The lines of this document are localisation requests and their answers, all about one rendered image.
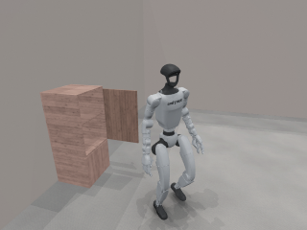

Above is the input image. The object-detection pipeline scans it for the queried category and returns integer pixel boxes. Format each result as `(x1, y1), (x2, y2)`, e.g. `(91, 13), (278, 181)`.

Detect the left robot thigh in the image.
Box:
(176, 134), (196, 182)

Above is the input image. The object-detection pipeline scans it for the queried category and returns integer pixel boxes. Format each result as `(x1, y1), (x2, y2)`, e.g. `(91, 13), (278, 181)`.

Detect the robot left hand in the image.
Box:
(192, 134), (204, 154)

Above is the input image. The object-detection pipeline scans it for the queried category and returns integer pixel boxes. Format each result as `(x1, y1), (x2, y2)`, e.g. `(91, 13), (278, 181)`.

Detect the robot left forearm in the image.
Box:
(182, 111), (198, 136)

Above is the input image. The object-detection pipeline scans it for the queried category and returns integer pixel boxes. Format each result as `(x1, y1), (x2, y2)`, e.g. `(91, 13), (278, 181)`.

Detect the cupboard door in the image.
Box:
(103, 88), (139, 144)

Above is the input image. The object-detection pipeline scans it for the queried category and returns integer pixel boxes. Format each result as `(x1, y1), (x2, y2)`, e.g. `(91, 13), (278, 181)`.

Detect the robot right upper arm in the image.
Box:
(143, 93), (161, 128)

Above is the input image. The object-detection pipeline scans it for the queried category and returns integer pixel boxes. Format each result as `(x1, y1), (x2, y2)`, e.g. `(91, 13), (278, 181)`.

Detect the robot right forearm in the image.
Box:
(141, 120), (151, 154)

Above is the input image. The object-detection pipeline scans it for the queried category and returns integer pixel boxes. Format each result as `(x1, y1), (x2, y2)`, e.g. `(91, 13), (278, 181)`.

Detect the robot right hand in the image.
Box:
(141, 153), (154, 176)

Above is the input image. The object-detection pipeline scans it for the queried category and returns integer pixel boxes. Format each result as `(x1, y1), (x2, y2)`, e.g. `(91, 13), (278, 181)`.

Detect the robot head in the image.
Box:
(158, 63), (181, 95)

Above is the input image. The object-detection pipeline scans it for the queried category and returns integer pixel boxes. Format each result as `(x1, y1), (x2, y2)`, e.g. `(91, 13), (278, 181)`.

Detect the robot left upper arm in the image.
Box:
(178, 87), (190, 117)

